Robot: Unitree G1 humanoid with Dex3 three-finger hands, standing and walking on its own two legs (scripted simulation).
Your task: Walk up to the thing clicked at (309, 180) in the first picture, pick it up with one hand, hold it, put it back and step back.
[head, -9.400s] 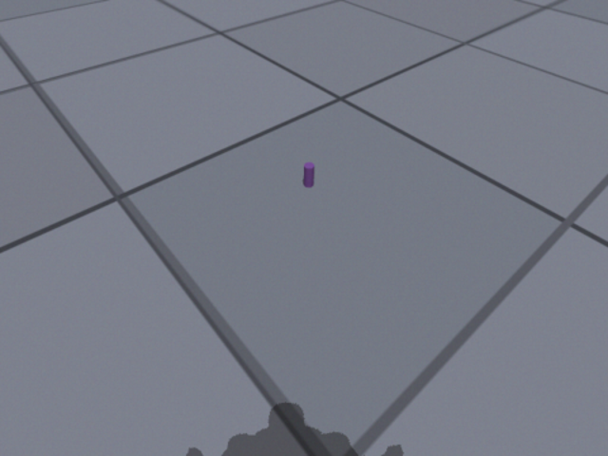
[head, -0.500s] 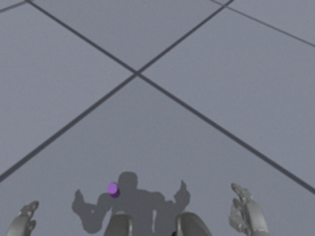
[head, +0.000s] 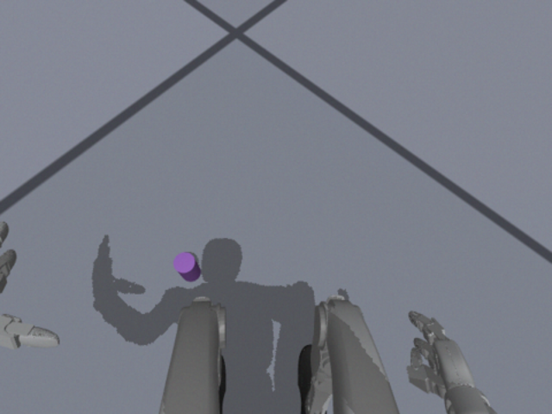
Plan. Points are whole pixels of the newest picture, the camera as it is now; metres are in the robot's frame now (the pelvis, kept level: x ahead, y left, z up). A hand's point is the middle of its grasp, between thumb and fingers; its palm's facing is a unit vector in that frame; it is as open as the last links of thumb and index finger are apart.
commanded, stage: go down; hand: left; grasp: from the side
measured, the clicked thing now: (188, 267) +0.41 +0.20 -0.46
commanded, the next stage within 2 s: approach in 1.46 s
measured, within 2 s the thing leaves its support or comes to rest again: neither
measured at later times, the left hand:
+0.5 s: hand (33, 276) +0.32 +0.37 -0.11, palm faces +0.09 -0.97 -0.22, open 16.9 cm
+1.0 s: hand (38, 269) +0.33 +0.38 -0.13, palm faces +0.09 -0.98 -0.19, open 17.2 cm
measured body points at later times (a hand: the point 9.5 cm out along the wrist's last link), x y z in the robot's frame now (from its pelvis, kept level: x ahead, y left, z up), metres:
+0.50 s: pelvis -0.02 +0.00 -0.08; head +0.18 +0.05 +0.33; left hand +0.31 +0.42 -0.10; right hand +0.15 -0.28 -0.18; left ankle +0.07 +0.13 -0.49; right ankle +0.08 -0.13 -0.49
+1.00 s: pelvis -0.02 +0.00 -0.12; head +0.17 +0.05 +0.28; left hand +0.32 +0.43 -0.12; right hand +0.13 -0.28 -0.23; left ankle +0.07 +0.13 -0.49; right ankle +0.08 -0.13 -0.49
